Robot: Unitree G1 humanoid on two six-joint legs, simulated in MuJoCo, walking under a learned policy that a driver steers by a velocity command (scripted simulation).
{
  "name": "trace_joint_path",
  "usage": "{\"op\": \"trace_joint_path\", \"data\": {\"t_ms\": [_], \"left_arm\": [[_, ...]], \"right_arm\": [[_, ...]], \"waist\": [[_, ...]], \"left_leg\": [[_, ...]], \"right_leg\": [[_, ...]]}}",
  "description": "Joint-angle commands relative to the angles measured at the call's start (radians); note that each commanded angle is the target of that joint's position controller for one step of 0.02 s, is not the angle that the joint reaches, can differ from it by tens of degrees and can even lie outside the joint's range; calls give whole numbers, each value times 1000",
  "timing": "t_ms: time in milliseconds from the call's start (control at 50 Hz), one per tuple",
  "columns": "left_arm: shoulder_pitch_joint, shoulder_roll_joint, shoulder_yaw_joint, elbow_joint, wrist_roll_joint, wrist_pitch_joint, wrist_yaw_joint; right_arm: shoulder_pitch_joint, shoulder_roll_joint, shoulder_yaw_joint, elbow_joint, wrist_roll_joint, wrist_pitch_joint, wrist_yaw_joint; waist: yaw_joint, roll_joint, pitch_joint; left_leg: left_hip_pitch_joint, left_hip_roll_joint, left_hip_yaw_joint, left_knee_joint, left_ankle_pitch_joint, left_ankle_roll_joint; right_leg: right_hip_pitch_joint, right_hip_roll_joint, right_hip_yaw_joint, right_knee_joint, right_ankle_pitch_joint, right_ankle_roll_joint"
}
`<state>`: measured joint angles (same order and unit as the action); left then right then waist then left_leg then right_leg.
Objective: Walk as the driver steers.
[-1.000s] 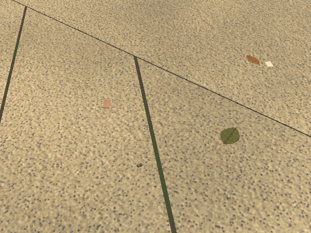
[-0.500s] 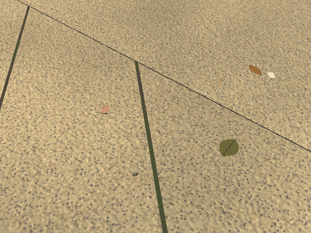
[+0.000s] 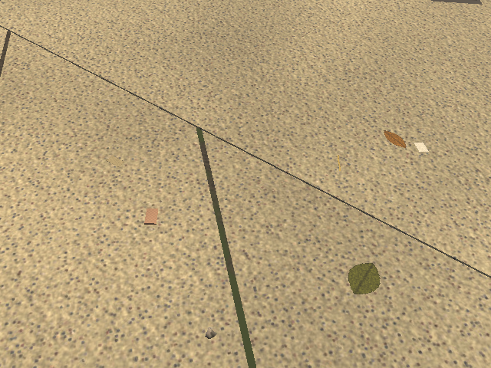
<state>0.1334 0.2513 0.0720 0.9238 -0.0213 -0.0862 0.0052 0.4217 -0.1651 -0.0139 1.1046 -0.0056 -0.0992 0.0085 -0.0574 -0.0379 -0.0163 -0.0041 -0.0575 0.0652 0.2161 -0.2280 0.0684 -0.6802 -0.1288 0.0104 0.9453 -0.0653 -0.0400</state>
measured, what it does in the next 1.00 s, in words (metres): walks ahead: right foot, then left foot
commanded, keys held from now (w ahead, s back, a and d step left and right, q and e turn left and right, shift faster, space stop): w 0.60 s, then no key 0.40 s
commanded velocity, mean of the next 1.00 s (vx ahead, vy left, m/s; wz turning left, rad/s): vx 0.39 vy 0.00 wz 0.00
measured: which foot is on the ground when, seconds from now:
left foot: down 0.00-0.26, up 0.28-0.76, down 0.78-1.00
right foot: up 0.00-0.24, down 0.26-0.80, up 0.82-1.00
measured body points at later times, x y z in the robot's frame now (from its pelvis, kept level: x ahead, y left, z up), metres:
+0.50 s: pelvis +0.29 -0.06 +0.00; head +0.30 -0.07 +0.45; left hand +0.31 +0.19 -0.14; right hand +0.41 -0.33 -0.13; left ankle +0.34 +0.11 -0.66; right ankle +0.30 -0.14 -0.75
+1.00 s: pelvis +0.50 +0.00 -0.01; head +0.53 +0.02 +0.44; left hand +0.57 +0.27 -0.16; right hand +0.61 -0.25 -0.14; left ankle +0.59 +0.09 -0.75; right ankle +0.49 -0.16 -0.70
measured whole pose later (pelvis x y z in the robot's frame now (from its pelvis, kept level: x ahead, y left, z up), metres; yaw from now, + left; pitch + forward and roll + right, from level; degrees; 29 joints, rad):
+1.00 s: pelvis +0.50 +0.00 -0.01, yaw +0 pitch +2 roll +0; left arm 0.20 0.25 0.05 0.99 0.00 -0.02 0.04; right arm 0.13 -0.21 -0.03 0.96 -0.03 -0.06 0.01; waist 0.00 -0.04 0.04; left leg -0.38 -0.03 0.06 0.42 -0.08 0.07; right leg -0.45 -0.07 0.03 0.92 -0.44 0.03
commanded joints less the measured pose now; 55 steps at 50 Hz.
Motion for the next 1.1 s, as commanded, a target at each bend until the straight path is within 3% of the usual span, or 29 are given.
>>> {"op": "trace_joint_path", "data": {"t_ms": [20, 100, 160, 200, 240, 260, 280, 300, 320, 340, 360, 380, 420, 480, 600, 660, 720, 760, 780, 800, 820, 840, 860, 880, 900, 940, 980, 1040, 1100], "left_arm": [[-127, 10, -9, -83, 1, -9, -9], [-247, 11, -20, -122, -7, -17, -31], [-295, 22, -24, -153, -10, -28, -53], [-231, 61, -9, -148, -9, -33, -58], [58, 142, 34, -67, -11, -30, -47], [254, 219, 55, -24, 4, -25, -35], [323, 271, 60, 2, 22, -24, -42], [305, 171, 34, 5, 18, -25, -41], [192, 131, 21, -10, 9, -29, -39], [90, 96, 7, -33, 11, -34, -41], [39, 65, -3, -37, 20, -39, -47], [25, 43, -11, -28, 30, -43, -51], [52, 45, -12, -3, 27, -43, -51], [105, 98, -2, 19, 28, -42, -28], [212, 126, 2, 43, 13, -27, -2], [254, 123, -1, 67, 14, -12, 1], [248, 133, 3, 80, 12, 8, 8], [195, 139, 5, 71, 7, 15, 13], [216, 120, -3, 63, 17, 14, 13], [312, 42, -28, 61, 41, 6, 8], [425, -19, -48, 103, 20, -1, 1], [397, 75, -24, 112, 1, 2, -3], [291, 100, -16, 81, -13, 12, 3], [221, 93, -13, 68, -3, 27, 14], [201, 87, -6, 64, 8, 47, 27], [235, 40, -12, 74, 18, 73, 39], [235, 22, -16, 79, 20, 81, 49], [191, 40, -14, 77, 23, 94, 51], [169, 38, -12, 87, 35, 98, 43]], "right_arm": [[11, -172, -27, -52, 1, -5, -18], [81, -175, -33, -37, 13, 2, -22], [93, -186, -42, -32, 17, 13, -25], [64, -212, -52, -43, 14, 19, -26], [25, -217, -52, -59, 5, 32, -24], [22, -186, -37, -87, -7, 30, -20], [174, -13, 9, -87, 6, 5, -1], [89, -120, -16, -83, 37, -28, 4], [-30, -181, -33, -129, 60, -42, 3], [-91, -191, -35, -147, 56, -46, -8], [-112, -186, -46, -147, 40, -38, -17], [-76, -162, -49, -144, 31, -21, -20], [-46, -119, -48, -141, 30, 4, -23], [-155, -136, -56, -186, 18, 19, -28], [-383, -121, -50, -250, 16, 7, -12], [-462, -111, -40, -272, 14, 1, 3], [-445, -143, -47, -281, 12, -7, 18], [-289, -195, -70, -231, 0, -14, 16], [-181, -258, -89, -197, -10, -19, 10], [-84, -316, -94, -182, -36, -14, 4], [-59, -269, -76, -170, -21, 0, 8], [-90, -230, -64, -182, -1, 8, 18], [-190, -213, -59, -202, 7, 14, 16], [-272, -187, -47, -216, 0, 16, 13], [-329, -155, -36, -223, -7, 15, 9], [-359, -159, -37, -213, -28, 21, 7], [-352, -162, -38, -202, -33, 22, -2], [-334, -179, -40, -189, -17, 34, -15], [-340, -163, -33, -177, 2, 53, -24]], "waist": [[5, 92, 132], [-25, 93, 163], [-12, 104, 165], [44, 138, 98], [193, 167, -81], [250, 69, -229], [152, -223, -416], [193, -141, -380], [167, -117, -195], [127, -4, -117], [89, 33, -60], [48, 9, -48], [24, -16, -17], [30, -8, 44], [97, -10, 75], [122, -13, 95], [94, -49, 51], [7, -51, -37], [-22, 8, -123], [3, 184, -278], [23, 332, -434], [11, 218, -412], [25, 159, -272], [46, 88, -170], [76, 84, -123], [110, 143, -95], [113, 159, -101], [94, 156, -115], [108, 142, -43]], "left_leg": [[-62, 251, -148, -129, 289, 115], [16, 272, -120, -122, 281, 114], [113, 311, -109, -62, 380, 105], [147, 318, -95, 43, 669, 86], [74, 261, -48, 376, 919, 47], [-188, 204, -23, 706, 609, 16], [-568, -6, -89, 1075, -245, -42], [-677, 20, -231, 1201, -314, -13], [-751, 77, -189, 1213, -239, 2], [-700, 136, -165, 1162, -134, 5], [-644, 170, -150, 1101, -81, 2], [-574, 200, -159, 1058, -49, 4], [-538, 214, -145, 989, -42, -2], [-638, 233, -130, 850, 61, -35], [-667, 185, -81, 476, 335, -54], [-610, 140, -50, 365, 345, -52], [-543, 112, -64, 303, 281, -17], [-345, 66, -39, 231, 318, 20], [-152, 121, -72, 241, 628, 48], [214, 354, -315, 337, 1019, 167], [347, 505, -544, 282, 1086, 301], [243, 455, -514, 240, 871, 276], [107, 414, -421, 197, 677, 231], [-51, 368, -354, 144, 549, 199], [-182, 335, -302, 102, 463, 174], [-334, 281, -224, 48, 385, 156], [-360, 261, -183, 37, 369, 164], [-352, 266, -202, 8, 108, 157], [-425, 224, -200, -5, -231, 90]], "right_leg": [[-74, 11, -17, -187, 122, 17], [-55, 43, -40, -334, 154, 4], [-43, 59, -42, -399, 92, -31], [100, 107, -71, -415, 23, -63], [484, 166, -102, -420, 13, -116], [831, -26, 123, -389, -11, -181], [1165, -284, 667, -534, -230, -362], [1121, -255, 758, -649, -306, -321], [963, -223, 576, -666, -231, -264], [779, -190, 434, -693, -100, -234], [634, -150, 331, -719, -3, -214], [551, -116, 261, -748, 15, -200], [471, -89, 194, -798, 25, -209], [446, -88, 145, -846, 39, -220], [531, -53, 56, -851, 53, -168], [575, -51, 15, -777, 216, -150], [666, -85, 27, -658, 368, -116], [684, -47, 16, -491, 495, -71], [617, 22, -22, -316, 402, -29], [326, 124, -57, 14, -66, 29], [187, 198, 33, 260, -622, 64], [168, 153, 126, 340, -619, 61], [101, 112, 82, 339, -568, 60], [109, 71, 59, 279, -498, 67], [171, 36, 63, 199, -444, 67], [313, 40, 33, 63, -374, 70], [372, 51, 17, -76, -355, 71], [430, 57, 8, -223, -248, 66], [520, 81, -24, -405, -134, 39]]}}
Next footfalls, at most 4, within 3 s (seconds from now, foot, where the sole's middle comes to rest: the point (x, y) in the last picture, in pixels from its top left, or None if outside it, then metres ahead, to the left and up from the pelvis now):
0.26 right None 0.34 -0.14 -0.78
0.78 left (203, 335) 0.63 0.09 -0.78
1.14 right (288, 348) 0.58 -0.15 -0.78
2.12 right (272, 227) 1.01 -0.14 -0.78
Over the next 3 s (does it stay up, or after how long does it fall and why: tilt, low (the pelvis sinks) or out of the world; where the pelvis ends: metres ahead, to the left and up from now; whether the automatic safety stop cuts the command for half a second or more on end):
stays up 1.05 -0.05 -0.01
